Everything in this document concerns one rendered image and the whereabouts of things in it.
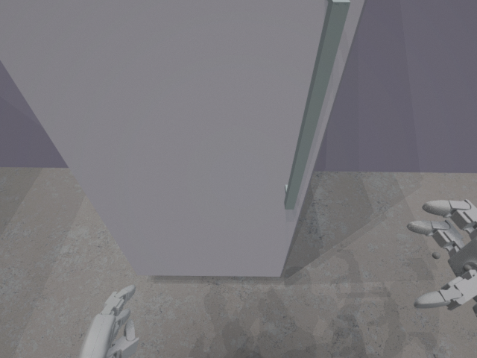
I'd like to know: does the fridge door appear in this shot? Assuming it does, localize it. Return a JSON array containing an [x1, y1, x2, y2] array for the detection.
[[0, 0, 364, 277]]

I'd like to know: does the robot left hand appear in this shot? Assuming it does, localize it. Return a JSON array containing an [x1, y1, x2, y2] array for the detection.
[[78, 285, 139, 358]]

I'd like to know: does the robot right hand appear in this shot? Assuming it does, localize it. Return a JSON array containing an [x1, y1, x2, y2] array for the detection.
[[407, 199, 477, 310]]

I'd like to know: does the handle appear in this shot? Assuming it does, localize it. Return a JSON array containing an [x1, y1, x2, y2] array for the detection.
[[284, 0, 350, 210]]

